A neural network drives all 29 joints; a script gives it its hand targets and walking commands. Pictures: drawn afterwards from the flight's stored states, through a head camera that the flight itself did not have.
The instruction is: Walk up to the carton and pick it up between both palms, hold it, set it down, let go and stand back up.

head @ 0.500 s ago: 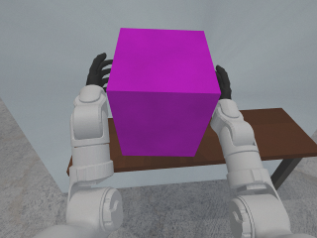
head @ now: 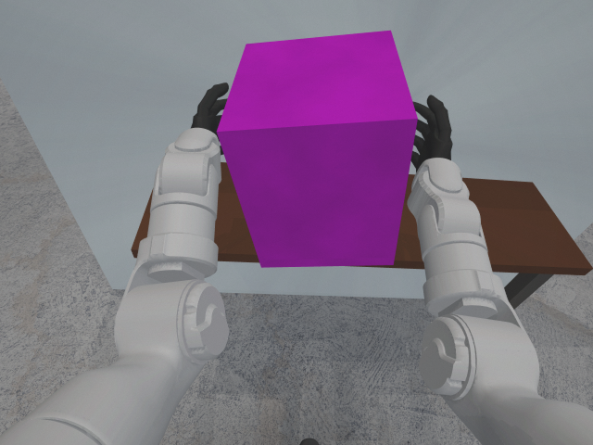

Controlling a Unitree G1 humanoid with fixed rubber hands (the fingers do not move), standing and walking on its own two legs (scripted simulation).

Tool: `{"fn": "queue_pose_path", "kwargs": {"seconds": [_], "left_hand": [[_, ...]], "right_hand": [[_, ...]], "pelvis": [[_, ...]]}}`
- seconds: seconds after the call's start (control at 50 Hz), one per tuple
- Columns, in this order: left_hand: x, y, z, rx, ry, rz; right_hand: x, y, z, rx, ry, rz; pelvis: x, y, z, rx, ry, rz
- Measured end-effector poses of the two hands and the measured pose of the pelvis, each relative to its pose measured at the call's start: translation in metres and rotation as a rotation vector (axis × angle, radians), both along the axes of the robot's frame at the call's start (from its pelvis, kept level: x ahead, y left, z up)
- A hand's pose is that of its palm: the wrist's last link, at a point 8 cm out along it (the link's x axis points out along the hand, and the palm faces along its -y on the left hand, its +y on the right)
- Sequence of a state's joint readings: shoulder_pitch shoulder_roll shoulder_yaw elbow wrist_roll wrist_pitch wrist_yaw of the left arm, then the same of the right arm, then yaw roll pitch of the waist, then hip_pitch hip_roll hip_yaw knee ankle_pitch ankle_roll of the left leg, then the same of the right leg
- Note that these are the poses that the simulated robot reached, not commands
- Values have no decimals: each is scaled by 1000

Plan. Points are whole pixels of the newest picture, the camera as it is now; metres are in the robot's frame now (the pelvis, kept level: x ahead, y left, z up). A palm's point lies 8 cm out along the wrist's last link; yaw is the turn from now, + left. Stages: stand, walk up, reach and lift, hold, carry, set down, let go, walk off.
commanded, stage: hold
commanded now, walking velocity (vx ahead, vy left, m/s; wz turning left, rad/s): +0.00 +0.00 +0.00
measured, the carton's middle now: (321, 157) +0.45 -0.03 +0.16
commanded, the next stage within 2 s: none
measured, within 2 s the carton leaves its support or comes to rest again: neither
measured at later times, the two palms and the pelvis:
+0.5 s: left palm (226, 101) +0.48 +0.11 +0.22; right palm (418, 159) +0.45 -0.18 +0.16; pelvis +0.05 +0.00 +0.00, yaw -1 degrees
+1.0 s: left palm (195, 84) +0.46 +0.14 +0.25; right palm (410, 138) +0.44 -0.15 +0.20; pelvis +0.08 +0.02 +0.00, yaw +0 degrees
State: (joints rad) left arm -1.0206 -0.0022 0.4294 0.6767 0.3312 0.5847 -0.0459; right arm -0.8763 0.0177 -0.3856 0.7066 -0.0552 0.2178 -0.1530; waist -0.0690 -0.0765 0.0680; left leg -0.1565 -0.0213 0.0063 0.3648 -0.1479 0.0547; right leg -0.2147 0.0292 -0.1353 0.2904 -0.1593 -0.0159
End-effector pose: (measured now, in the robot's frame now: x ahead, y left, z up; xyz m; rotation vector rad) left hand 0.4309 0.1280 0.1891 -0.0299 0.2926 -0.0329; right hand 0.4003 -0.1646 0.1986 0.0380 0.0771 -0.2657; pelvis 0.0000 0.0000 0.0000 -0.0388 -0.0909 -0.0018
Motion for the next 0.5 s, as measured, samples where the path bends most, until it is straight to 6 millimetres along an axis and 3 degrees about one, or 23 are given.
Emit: {"fn": "queue_pose_path", "kwargs": {"seconds": [0.1, 0.26, 0.34, 0.5], "left_hand": [[1, 6, 25, -10, -118, 43], [4, -7, 67, 114, -155, 67], [17, -17, 62, 125, -135, 57], [52, -23, 27, 116, -64, 50]], "right_hand": [[5, 7, 7, 32, -71, 27], [9, 10, -32, 112, 101, 87], [19, 2, -38, 114, 117, 73], [50, -12, -40, 53, 135, 35]], "pelvis": [[1, 9, -1, 23, 56, -4], [23, 15, 1, 24, 10, -2], [32, 9, 2, 27, 19, -6], [49, -4, 3, 30, 42, -14]]}}
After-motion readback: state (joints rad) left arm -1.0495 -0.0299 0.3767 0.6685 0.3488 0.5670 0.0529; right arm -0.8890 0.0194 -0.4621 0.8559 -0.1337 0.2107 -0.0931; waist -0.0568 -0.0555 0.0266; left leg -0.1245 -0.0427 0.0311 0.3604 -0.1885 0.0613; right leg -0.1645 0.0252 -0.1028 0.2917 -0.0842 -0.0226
